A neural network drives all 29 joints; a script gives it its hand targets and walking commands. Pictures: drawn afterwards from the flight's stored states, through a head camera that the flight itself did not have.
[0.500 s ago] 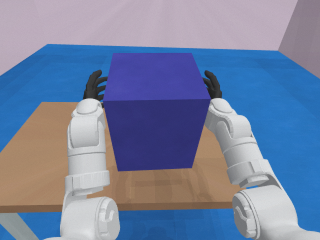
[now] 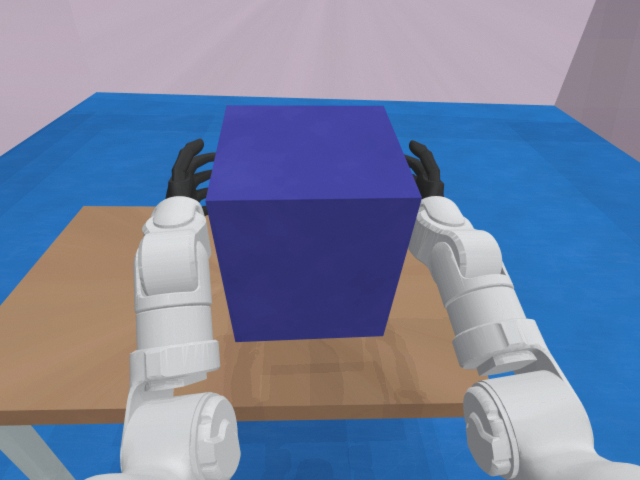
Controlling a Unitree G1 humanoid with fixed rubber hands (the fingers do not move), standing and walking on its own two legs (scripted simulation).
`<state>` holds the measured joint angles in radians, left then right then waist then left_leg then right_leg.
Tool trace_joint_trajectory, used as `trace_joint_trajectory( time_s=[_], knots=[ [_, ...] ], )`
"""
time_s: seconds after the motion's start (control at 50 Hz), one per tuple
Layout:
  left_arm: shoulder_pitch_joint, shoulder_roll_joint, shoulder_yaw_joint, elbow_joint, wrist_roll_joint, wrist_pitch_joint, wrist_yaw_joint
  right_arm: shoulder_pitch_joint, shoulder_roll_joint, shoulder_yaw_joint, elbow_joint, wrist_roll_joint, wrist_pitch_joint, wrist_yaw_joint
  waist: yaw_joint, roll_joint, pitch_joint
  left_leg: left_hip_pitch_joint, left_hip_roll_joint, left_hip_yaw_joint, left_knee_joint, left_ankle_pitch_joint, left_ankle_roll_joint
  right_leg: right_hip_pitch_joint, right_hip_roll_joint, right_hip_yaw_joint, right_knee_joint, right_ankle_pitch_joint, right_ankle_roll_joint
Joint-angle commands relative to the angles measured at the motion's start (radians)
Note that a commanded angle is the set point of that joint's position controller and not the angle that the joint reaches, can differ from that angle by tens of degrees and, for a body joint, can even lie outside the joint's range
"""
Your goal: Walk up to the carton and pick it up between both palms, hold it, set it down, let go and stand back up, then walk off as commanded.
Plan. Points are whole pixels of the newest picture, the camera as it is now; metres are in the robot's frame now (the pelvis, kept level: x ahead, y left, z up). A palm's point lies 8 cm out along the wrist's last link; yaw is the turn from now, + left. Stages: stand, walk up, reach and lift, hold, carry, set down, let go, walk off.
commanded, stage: hold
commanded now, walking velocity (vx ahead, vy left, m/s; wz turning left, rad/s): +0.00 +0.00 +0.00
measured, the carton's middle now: (308, 225) +0.36 +0.01 +0.20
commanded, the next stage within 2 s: none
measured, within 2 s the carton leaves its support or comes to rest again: neither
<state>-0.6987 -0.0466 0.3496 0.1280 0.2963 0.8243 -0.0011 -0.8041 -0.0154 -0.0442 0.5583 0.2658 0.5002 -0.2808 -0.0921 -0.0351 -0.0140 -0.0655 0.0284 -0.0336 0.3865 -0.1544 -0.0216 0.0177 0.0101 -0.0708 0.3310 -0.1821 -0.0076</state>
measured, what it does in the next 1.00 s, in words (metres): stands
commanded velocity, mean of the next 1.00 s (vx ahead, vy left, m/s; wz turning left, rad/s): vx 0.00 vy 0.00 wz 0.00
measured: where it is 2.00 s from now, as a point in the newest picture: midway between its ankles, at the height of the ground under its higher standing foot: outside the picture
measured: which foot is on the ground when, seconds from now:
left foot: down 0.00-1.00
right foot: down 0.00-1.00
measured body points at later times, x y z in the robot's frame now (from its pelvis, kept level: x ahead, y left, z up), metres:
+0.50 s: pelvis -0.01 +0.00 +0.00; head -0.08 +0.03 +0.44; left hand +0.37 +0.16 +0.23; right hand +0.38 -0.13 +0.23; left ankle +0.05 +0.13 -0.74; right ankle +0.01 -0.11 -0.74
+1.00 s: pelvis +0.00 +0.01 +0.00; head -0.07 +0.03 +0.44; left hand +0.37 +0.15 +0.24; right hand +0.37 -0.13 +0.23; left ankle +0.05 +0.13 -0.74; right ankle +0.01 -0.11 -0.74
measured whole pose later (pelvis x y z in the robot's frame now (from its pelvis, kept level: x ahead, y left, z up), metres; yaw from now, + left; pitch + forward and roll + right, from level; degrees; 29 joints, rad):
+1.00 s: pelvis +0.00 +0.01 +0.00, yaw +0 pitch -10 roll -1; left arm -0.69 -0.06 0.34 0.10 0.30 0.83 0.01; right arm -0.79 -0.03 -0.03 0.55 0.28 0.49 -0.28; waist -0.09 -0.03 -0.01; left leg -0.06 0.02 -0.03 0.39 -0.16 -0.01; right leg 0.03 0.00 -0.06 0.33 -0.18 0.00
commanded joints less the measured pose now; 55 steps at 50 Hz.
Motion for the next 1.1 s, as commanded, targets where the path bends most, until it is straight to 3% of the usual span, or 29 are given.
trace_joint_trajectory(
  time_s=[0.0,0.04,0.06,0.1,0.14,0.16,0.22,0.24,0.26,0.28,0.32,0.38,0.4,0.44,0.5,0.56,0.58,0.62,0.66,0.7,0.72,0.76,0.8,0.84,0.94,0.96,0.98,1.04,1.08],
  knots=[
    [-0.822,-0.524,-0.556,-0.152,-0.187,-0.083,-0.137,-0.875,0.618,0.374,-0.372,0.121,-0.069,0.107,0.0,0.087,-0.463,0.141,-0.074,0.027,-0.028,0.21,0.001,0.033,0.052,0.02,-0.039,0.194,0.083],
    [-0.806,-0.514,-0.527,-0.113,-0.172,-0.078,-0.137,-0.891,0.605,0.371,-0.355,0.125,-0.069,0.115,0.024,0.078,-0.44,0.144,-0.067,0.036,-0.036,0.193,0.0,0.012,0.055,0.015,-0.046,0.147,0.078],
    [-0.84,-0.519,-0.542,-0.124,-0.171,-0.084,-0.133,-0.874,0.606,0.344,-0.334,0.1,-0.072,0.117,0.005,0.09,-0.423,0.135,-0.068,0.034,-0.047,0.152,-0.008,0.006,0.051,0.013,-0.05,0.124,0.071],
    [-0.792,-0.534,-0.518,-0.059,-0.167,-0.084,-0.136,-0.914,0.615,0.346,-0.349,0.078,-0.084,0.118,0.016,0.036,-0.406,0.12,-0.063,0.035,-0.051,0.122,0.011,0.0,0.055,0.012,-0.055,0.103,0.077],
    [-0.786,-0.509,-0.523,-0.014,-0.152,-0.081,-0.139,-0.902,0.578,0.305,-0.283,0.051,-0.073,0.118,-0.006,0.086,-0.378,0.109,-0.066,0.047,-0.067,0.069,0.001,-0.012,0.05,0.005,-0.066,0.052,0.067],
    [-0.763,-0.503,-0.481,-0.003,-0.131,-0.076,-0.147,-0.865,0.58,0.29,-0.244,0.048,-0.069,0.119,-0.006,0.069,-0.342,0.116,-0.068,0.045,-0.066,0.078,0.007,-0.007,0.046,0.013,-0.071,0.057,0.073],
    [-0.852,-0.529,-0.516,-0.034,-0.168,-0.102,-0.144,-0.939,0.611,0.299,-0.3,0.065,-0.097,0.125,0.008,0.089,-0.428,0.104,-0.074,0.051,-0.062,0.063,0.009,-0.004,0.042,0.017,-0.064,0.041,0.07],
    [-0.886,-0.531,-0.526,-0.096,-0.193,-0.114,-0.14,-0.92,0.643,0.317,-0.322,0.07,-0.102,0.12,0.005,0.061,-0.484,0.125,-0.071,0.041,-0.049,0.122,0.008,0.038,0.047,0.019,-0.046,0.124,0.075],
    [-0.82,-0.511,-0.498,-0.017,-0.167,-0.104,-0.138,-0.914,0.623,0.31,-0.301,0.064,-0.091,0.117,0.01,0.054,-0.423,0.095,-0.075,0.043,-0.048,0.113,0.015,0.019,0.043,0.03,-0.057,0.123,0.081],
    [-0.837,-0.528,-0.517,-0.06,-0.176,-0.113,-0.139,-0.912,0.636,0.326,-0.308,0.058,-0.097,0.116,0.002,0.054,-0.466,0.109,-0.076,0.045,-0.048,0.135,0.013,0.031,0.049,0.015,-0.048,0.135,0.081],
    [-0.81,-0.517,-0.509,-0.03,-0.147,-0.099,-0.142,-0.871,0.596,0.298,-0.253,0.057,-0.088,0.116,-0.02,0.096,-0.389,0.115,-0.073,0.038,-0.055,0.107,0.002,0.007,0.045,0.013,-0.057,0.095,0.075],
    [-0.832,-0.533,-0.495,0.06,-0.158,-0.102,-0.143,-0.959,0.601,0.267,-0.251,0.035,-0.108,0.128,-0.006,0.083,-0.376,0.082,-0.067,0.05,-0.075,-0.005,0.015,-0.033,0.037,0.009,-0.077,-0.022,0.071],
    [-0.867,-0.536,-0.526,-0.044,-0.175,-0.118,-0.138,-0.928,0.609,0.285,-0.264,0.049,-0.117,0.133,-0.01,0.102,-0.436,0.1,-0.064,0.039,-0.064,0.043,0.006,-0.019,0.043,0.009,-0.059,0.027,0.067],
    [-0.85,-0.555,-0.537,-0.042,-0.182,-0.12,-0.134,-0.934,0.619,0.311,-0.292,0.057,-0.121,0.129,-0.004,0.084,-0.477,0.128,-0.066,0.035,-0.049,0.115,0.002,0.019,0.054,0.011,-0.052,0.091,0.066],
    [-0.868,-0.543,-0.58,-0.086,-0.192,-0.125,-0.117,-0.908,0.608,0.334,-0.282,0.099,-0.111,0.129,-0.012,0.143,-0.489,0.173,-0.061,0.022,-0.031,0.175,-0.021,-0.009,0.06,0.004,-0.046,0.128,0.061],
    [-0.789,-0.543,-0.547,-0.058,-0.179,-0.108,-0.122,-0.896,0.607,0.344,-0.306,0.093,-0.111,0.126,-0.004,0.085,-0.444,0.156,-0.064,0.024,-0.039,0.163,0.0,0.001,0.05,0.01,-0.055,0.139,0.079],
    [-0.802,-0.524,-0.524,-0.031,-0.163,-0.106,-0.125,-0.881,0.599,0.315,-0.254,0.076,-0.1,0.123,-0.006,0.091,-0.401,0.121,-0.067,0.031,-0.053,0.099,0.007,-0.025,0.043,0.015,-0.064,0.071,0.077],
    [-0.824,-0.537,-0.548,-0.092,-0.165,-0.108,-0.126,-0.843,0.597,0.323,-0.274,0.088,-0.098,0.124,-0.012,0.116,-0.425,0.158,-0.07,0.033,-0.043,0.165,-0.016,0.007,0.048,0.009,-0.053,0.128,0.071],
    [-0.802,-0.561,-0.563,-0.093,-0.191,-0.101,-0.13,-0.873,0.605,0.36,-0.327,0.104,-0.103,0.122,-0.009,0.094,-0.477,0.169,-0.067,0.029,-0.031,0.225,-0.011,0.034,0.056,0.009,-0.051,0.179,0.072],
    [-0.781,-0.582,-0.608,-0.13,-0.21,-0.098,-0.124,-0.884,0.586,0.368,-0.394,0.117,-0.108,0.118,-0.03,0.123,-0.491,0.186,-0.065,0.021,-0.019,0.264,-0.031,0.03,0.065,0.0,-0.035,0.206,0.073],
    [-0.759,-0.542,-0.564,-0.091,-0.188,-0.084,-0.129,-0.881,0.579,0.368,-0.36,0.126,-0.098,0.11,-0.012,0.103,-0.449,0.168,-0.068,0.024,-0.028,0.226,-0.007,0.018,0.058,0.015,-0.059,0.172,0.073],
    [-0.744,-0.544,-0.566,-0.129,-0.18,-0.086,-0.123,-0.885,0.597,0.394,-0.424,0.132,-0.099,0.109,-0.001,0.077,-0.456,0.171,-0.069,0.018,-0.019,0.282,-0.011,0.049,0.067,0.001,-0.038,0.225,0.077],
    [-0.797,-0.537,-0.578,-0.183,-0.193,-0.092,-0.121,-0.886,0.604,0.396,-0.422,0.145,-0.094,0.109,0.001,0.109,-0.503,0.193,-0.069,0.02,-0.015,0.275,-0.017,0.039,0.06,0.005,-0.032,0.22,0.082],
    [-0.791,-0.551,-0.637,-0.234,-0.22,-0.086,-0.115,-0.821,0.583,0.403,-0.431,0.148,-0.088,0.108,-0.032,0.136,-0.522,0.205,-0.061,0.004,-0.006,0.311,-0.036,0.029,0.07,0.004,-0.026,0.232,0.07],
    [-0.72,-0.505,-0.518,-0.095,-0.139,-0.061,-0.133,-0.824,0.564,0.365,-0.354,0.102,-0.072,0.115,0.01,0.057,-0.352,0.126,-0.067,0.024,-0.06,0.145,0.004,0.005,0.05,0.01,-0.066,0.104,0.073],
    [-0.731,-0.52,-0.535,-0.099,-0.164,-0.06,-0.135,-0.865,0.577,0.365,-0.382,0.098,-0.072,0.111,-0.002,0.042,-0.362,0.13,-0.066,0.024,-0.057,0.136,0.01,0.008,0.05,0.006,-0.063,0.114,0.078],
    [-0.739,-0.521,-0.547,-0.15,-0.178,-0.067,-0.138,-0.846,0.588,0.378,-0.396,0.103,-0.072,0.11,-0.01,0.037,-0.411,0.16,-0.065,0.03,-0.046,0.193,0.002,0.034,0.054,0.006,-0.05,0.191,0.082],
    [-0.769,-0.525,-0.567,-0.119,-0.176,-0.067,-0.138,-0.884,0.598,0.385,-0.406,0.109,-0.08,0.112,0.004,0.08,-0.419,0.157,-0.07,0.037,-0.044,0.186,-0.002,0.017,0.053,0.014,-0.056,0.163,0.079],
    [-0.761,-0.524,-0.538,-0.09,-0.159,-0.069,-0.136,-0.896,0.588,0.36,-0.402,0.097,-0.081,0.115,0.017,0.063,-0.408,0.136,-0.066,0.031,-0.053,0.17,-0.008,0.015,0.06,0.003,-0.055,0.133,0.071]
  ],
)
